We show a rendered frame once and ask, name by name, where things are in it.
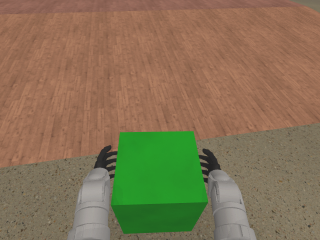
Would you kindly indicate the robot left hand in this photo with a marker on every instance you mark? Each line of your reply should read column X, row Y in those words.
column 102, row 162

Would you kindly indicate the left robot forearm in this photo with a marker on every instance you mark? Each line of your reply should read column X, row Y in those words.
column 92, row 207

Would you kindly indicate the carton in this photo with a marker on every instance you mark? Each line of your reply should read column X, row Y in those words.
column 158, row 182

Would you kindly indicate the robot right hand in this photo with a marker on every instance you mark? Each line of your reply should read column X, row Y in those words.
column 211, row 165

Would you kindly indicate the right robot forearm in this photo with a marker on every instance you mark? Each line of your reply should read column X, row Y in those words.
column 230, row 216

